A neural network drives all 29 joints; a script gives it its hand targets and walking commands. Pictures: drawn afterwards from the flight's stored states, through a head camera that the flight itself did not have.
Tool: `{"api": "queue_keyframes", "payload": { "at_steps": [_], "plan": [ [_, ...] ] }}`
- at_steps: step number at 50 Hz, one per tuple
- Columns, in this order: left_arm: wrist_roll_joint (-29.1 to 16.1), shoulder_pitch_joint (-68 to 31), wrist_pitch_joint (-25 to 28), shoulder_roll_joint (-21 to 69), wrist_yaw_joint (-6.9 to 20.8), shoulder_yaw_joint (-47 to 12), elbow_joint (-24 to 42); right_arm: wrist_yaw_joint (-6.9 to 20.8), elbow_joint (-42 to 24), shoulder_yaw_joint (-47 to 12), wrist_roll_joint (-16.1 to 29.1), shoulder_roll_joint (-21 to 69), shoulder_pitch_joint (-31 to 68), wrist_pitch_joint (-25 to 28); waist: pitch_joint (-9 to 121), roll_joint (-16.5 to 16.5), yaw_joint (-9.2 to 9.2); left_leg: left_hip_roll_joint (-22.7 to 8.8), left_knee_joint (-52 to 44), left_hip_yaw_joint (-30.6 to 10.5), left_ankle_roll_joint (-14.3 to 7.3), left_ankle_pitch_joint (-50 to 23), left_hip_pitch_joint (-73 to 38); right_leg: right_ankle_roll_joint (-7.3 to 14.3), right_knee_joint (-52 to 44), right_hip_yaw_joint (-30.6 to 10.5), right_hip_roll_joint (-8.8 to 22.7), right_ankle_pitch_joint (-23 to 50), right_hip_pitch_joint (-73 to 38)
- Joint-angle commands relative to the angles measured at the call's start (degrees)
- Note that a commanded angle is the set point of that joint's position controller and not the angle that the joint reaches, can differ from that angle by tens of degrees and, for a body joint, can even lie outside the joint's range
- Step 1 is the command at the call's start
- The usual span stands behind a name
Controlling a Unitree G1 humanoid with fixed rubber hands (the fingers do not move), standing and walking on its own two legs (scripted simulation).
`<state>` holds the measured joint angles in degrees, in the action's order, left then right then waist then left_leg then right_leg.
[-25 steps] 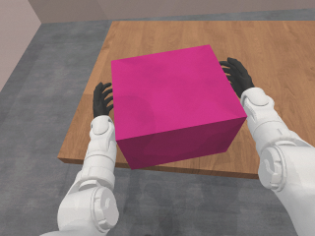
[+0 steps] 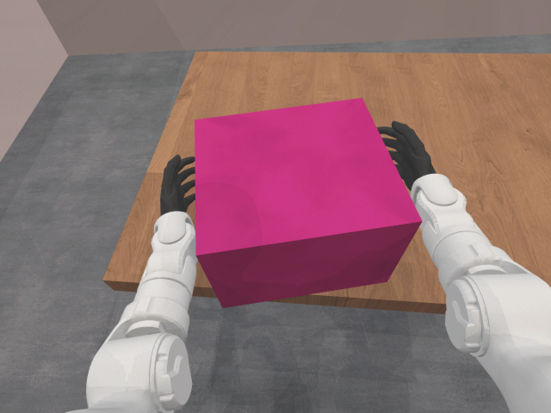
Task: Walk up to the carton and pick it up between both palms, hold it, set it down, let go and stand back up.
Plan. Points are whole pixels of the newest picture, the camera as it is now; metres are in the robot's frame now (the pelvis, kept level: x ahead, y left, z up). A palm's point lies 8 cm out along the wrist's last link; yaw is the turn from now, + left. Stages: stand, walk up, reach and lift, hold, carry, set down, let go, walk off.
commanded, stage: reach and lift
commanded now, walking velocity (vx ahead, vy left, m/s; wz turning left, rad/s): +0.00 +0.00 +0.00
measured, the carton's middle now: (292, 202) +0.43 +0.05 +0.03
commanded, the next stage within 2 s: none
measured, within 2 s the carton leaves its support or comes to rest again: leaves its support in 0.24 s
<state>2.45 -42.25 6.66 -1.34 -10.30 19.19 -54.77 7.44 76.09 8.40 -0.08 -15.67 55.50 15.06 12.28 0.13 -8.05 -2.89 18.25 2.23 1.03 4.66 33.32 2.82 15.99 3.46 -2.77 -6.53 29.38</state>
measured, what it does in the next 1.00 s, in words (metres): stands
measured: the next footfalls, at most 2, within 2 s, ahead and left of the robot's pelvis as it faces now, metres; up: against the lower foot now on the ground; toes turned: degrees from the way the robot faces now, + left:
none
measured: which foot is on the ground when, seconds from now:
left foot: down 0.00-1.00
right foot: down 0.00-1.00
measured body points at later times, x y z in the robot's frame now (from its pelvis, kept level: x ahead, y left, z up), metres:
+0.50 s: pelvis -0.01 +0.01 +0.00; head +0.02 +0.00 +0.45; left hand +0.38 +0.23 +0.09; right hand +0.45 -0.13 +0.11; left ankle +0.02 +0.13 -0.74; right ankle -0.01 -0.09 -0.74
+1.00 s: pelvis -0.02 +0.00 +0.01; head -0.01 +0.01 +0.46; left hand +0.39 +0.22 +0.14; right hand +0.44 -0.15 +0.15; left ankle +0.02 +0.13 -0.74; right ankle -0.01 -0.09 -0.74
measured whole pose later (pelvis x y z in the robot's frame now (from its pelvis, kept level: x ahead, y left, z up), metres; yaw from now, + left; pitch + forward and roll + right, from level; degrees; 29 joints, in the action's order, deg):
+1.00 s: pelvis -0.02 +0.00 +0.01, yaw +1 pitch +8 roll +0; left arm 4.6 -44.5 -13.9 -3.2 -9.4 16.6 -42.9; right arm 5.9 63.6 8.4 3.7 -14.8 52.9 -1.1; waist 8.5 0.5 -4.5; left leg -2.1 16.7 2.2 0.7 4.3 20.5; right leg 2.5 15.9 3.4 -2.1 -7.0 17.1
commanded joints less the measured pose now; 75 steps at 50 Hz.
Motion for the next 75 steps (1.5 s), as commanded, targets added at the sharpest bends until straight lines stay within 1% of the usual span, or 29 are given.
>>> {"api": "queue_keyframes", "payload": {
  "at_steps": [1,2,3,6,7,8,9,10,11,13,14,16,17,18,21,22,25,26,28,29,30,34,35,36,38,47,55,65,75],
  "plan": [
    [-0.6,-39.4,1.6,28.1,8.1,-20.9,10.5,3.5,-12.2,-7.8,-1.5,32.5,32.3,1.9,43.5,4.9,2.09,1.6,4.7,1.9,1.3,-20.7,-18.4,-5.2,4.6,-0.5,2.5,30.3,-24.0],
    [0.2,-38.7,1.3,29.2,7.7,-19.4,8.5,4.0,-11.7,-7.0,-1.8,30.5,35.7,2.2,42.3,3.4,-0.7,1.3,3.5,1.7,1.4,-18.2,-16.1,-4.6,4.8,0.2,2.3,27.3,-22.4],
    [-1.2,-40.0,1.5,29.2,8.0,-21.4,10.9,3.4,-13.9,-8.0,-1.6,32.6,34.1,2.1,43.8,5.2,1.71,1.5,4.2,1.6,1.3,-19.0,-17.8,-5.2,4.9,-0.2,2.3,29.1,-24.5],
    [-0.7,-40.9,1.1,30.5,7.8,-22.1,12.4,3.6,-12.8,-8.2,-0.7,33.0,33.7,0.9,41.6,1.5,0.73,1.3,3.3,1.0,2.3,-19.3,-19.7,-4.7,4.9,0.4,2.1,26.4,-22.9],
    [-1.7,-42.7,1.0,30.0,8.1,-24.1,13.0,2.9,-15.0,-7.9,-0.8,34.8,32.9,0.8,43.4,1.8,3.24,1.6,4.4,1.1,2.2,-19.8,-21.7,-5.0,4.0,-0.1,2.2,25.4,-22.3],
    [-1.6,-40.1,0.6,32.1,7.4,-24.1,14.1,3.5,-15.9,-10.4,0.2,33.9,34.3,0.9,44.9,0.0,-0.09,1.2,4.5,0.7,2.6,-23.2,-23.0,-4.1,4.5,0.6,1.6,26.7,-20.9],
    [-2.8,-42.3,0.5,31.2,7.8,-25.7,14.7,2.8,-18.0,-9.9,0.7,36.0,33.6,0.5,45.4,1.8,3.35,1.5,5.3,0.6,2.5,-22.8,-23.8,-4.8,4.0,0.1,1.7,27.3,-22.1],
    [-1.9,-40.7,-0.1,32.7,7.1,-24.5,14.4,3.6,-16.1,-9.5,0.8,33.1,35.2,0.4,43.4,0.2,0.84,1.1,4.4,0.2,2.8,-22.3,-23.1,-3.8,4.1,1.0,1.2,24.7,-19.7],
    [-2.7,-40.6,-0.4,32.5,7.4,-26.0,16.6,3.0,-19.2,-11.3,1.6,35.5,33.0,0.0,44.2,2.1,2.85,1.4,5.5,0.0,2.5,-24.3,-25.7,-4.6,3.9,0.2,1.4,27.6,-22.1],
    [-2.5,-42.6,-1.4,33.3,7.5,-24.6,15.7,3.5,-18.3,-9.4,1.3,33.6,36.8,-0.7,40.4,1.9,1.4,1.5,3.5,-0.1,2.3,-18.6,-22.4,-4.3,3.5,0.5,1.4,21.8,-20.7],
    [-4.0,-43.3,-1.3,33.7,7.4,-27.0,17.6,3.3,-22.7,-11.3,1.8,35.7,37.0,-0.2,45.1,3.0,2.59,1.5,4.8,0.1,2.2,-20.7,-23.7,-4.6,4.0,0.2,1.5,24.7,-22.6],
    [-3.4,-42.7,-2.2,33.5,6.8,-25.3,16.5,4.0,-22.0,-11.1,2.4,34.8,38.9,-0.7,43.0,2.4,0.49,1.4,4.5,0.0,2.0,-19.6,-22.2,-4.2,4.1,0.1,1.3,22.3,-20.7],
    [-3.7,-42.7,-2.4,32.7,7.3,-26.6,16.9,3.3,-23.6,-11.0,2.1,36.5,36.9,-1.1,43.7,3.5,3.27,1.8,5.1,0.0,1.8,-19.0,-22.6,-4.7,4.1,-0.4,1.6,23.6,-23.0],
    [-3.1,-40.6,-3.0,33.4,6.9,-25.8,17.7,3.6,-22.8,-11.9,2.8,35.2,37.3,-1.4,42.3,2.0,0.77,1.6,4.7,-0.3,1.9,-20.1,-22.8,-4.2,4.4,-0.1,1.4,23.7,-22.4],
    [-2.6,-42.4,-4.6,32.7,7.9,-24.7,17.6,3.2,-22.3,-11.2,3.1,36.5,36.6,-3.5,37.4,3.2,2.21,2.2,2.6,-0.1,1.2,-13.5,-21.3,-5.0,3.6,-0.8,2.1,20.5,-24.1],
    [-2.8,-43.5,-4.9,31.8,8.6,-25.2,17.6,2.6,-23.2,-11.0,2.9,38.2,35.1,-4.3,36.7,4.1,4.12,2.8,2.6,0.2,0.8,-12.0,-21.6,-5.5,3.1,-1.4,2.6,21.0,-25.9],
    [-3.0,-45.1,-5.9,34.4,8.0,-26.7,20.3,3.5,-23.1,-10.5,3.4,37.2,37.2,-4.6,37.9,0.2,3.33,2.1,3.0,-0.4,1.9,-15.4,-25.5,-4.3,2.9,-0.5,1.9,18.9,-21.6],
    [-2.5,-43.5,-6.5,32.8,8.6,-25.3,18.6,3.0,-22.7,-10.2,3.0,38.2,34.4,-5.7,35.0,2.5,4.34,2.6,2.9,0.0,1.1,-13.3,-25.2,-4.7,2.0,-1.2,2.3,17.9,-23.4],
    [-1.2,-41.8,-8.2,32.9,8.8,-23.1,17.7,3.3,-21.0,-9.5,3.0,36.7,34.0,-7.1,30.2,2.0,2.89,2.5,1.1,-0.1,0.6,-10.1,-25.2,-4.1,0.9,-1.3,2.4,13.6,-21.9],
    [-1.9,-42.4,-8.7,33.5,9.1,-25.2,19.1,2.9,-23.3,-8.6,2.8,37.2,35.1,-6.8,32.2,1.9,5.28,2.5,1.6,-0.3,0.9,-11.0,-26.3,-4.4,1.0,-0.9,2.0,15.1,-22.6],
    [-1.4,-41.2,-9.4,32.9,9.1,-23.4,18.0,3.1,-23.8,-9.8,2.9,37.0,36.4,-7.1,30.4,2.2,2.73,2.6,1.1,0.0,0.6,-10.2,-25.3,-4.2,0.8,-1.2,2.3,13.8,-22.6],
    [-1.4,-41.8,-11.2,32.0,9.3,-24.5,20.7,2.7,-25.9,-9.7,3.3,38.4,34.3,-8.7,30.1,1.4,4.52,3.0,1.4,0.1,0.5,-10.6,-27.8,-4.2,0.0,-1.7,2.3,12.7,-23.1],
    [-1.6,-41.4,-11.4,33.9,8.7,-25.7,23.9,3.0,-27.1,-11.4,4.7,38.0,35.3,-8.6,31.7,-0.7,3.42,2.7,1.8,-0.5,1.2,-14.1,-29.0,-3.7,0.8,-1.2,1.8,14.8,-22.8],
    [-3.1,-53.8,-12.1,38.6,6.1,-26.2,25.5,5.5,-23.6,-7.9,4.3,31.2,46.7,-7.3,34.5,-3.4,0.62,0.8,0.2,-1.8,3.2,-11.8,-28.7,-1.3,0.7,1.9,0.0,5.6,-11.6],
    [-4.2,-49.1,-14.6,37.8,3.9,-27.9,22.7,6.1,-23.8,-8.1,3.7,32.3,43.2,-9.1,30.8,-1.5,2.29,-0.3,1.3,-1.8,1.8,-8.2,-32.2,-0.8,-0.8,1.0,0.5,2.1,-9.2],
    [-2.0,-45.0,-17.9,31.9,7.5,-22.1,23.7,3.6,-25.4,-9.8,4.4,36.3,38.2,-12.8,30.5,3.7,2.91,2.7,-0.4,-0.6,-1.1,-9.9,-26.1,-4.6,1.3,-2.1,1.9,18.3,-26.2],
    [-0.3,-41.1,-19.1,30.9,11.0,-23.1,28.9,0.0,-33.4,-12.5,5.2,38.3,35.3,-12.5,29.2,2.5,5.04,3.7,-1.3,-0.4,-0.7,-10.9,-26.9,-6.4,2.3,-2.0,2.5,28.3,-33.7],
    [-3.6,-39.2,-22.9,33.5,11.7,-31.7,40.1,-2.8,-47.9,-19.8,9.1,42.3,32.8,-16.5,30.1,-0.2,8.45,4.4,0.7,-3.1,-0.5,-12.3,-31.5,-5.9,1.9,-1.8,1.7,25.0,-31.3],
    [-2.4,-34.4,-27.3,32.5,13.8,-30.7,41.3,-4.2,-49.9,-21.3,11.1,41.6,28.6,-21.1,22.0,-0.5,9.34,4.5,0.0,-3.5,-0.2,-10.1,-34.8,-5.5,-0.1,-1.6,0.9,17.1,-27.9]
  ]
}}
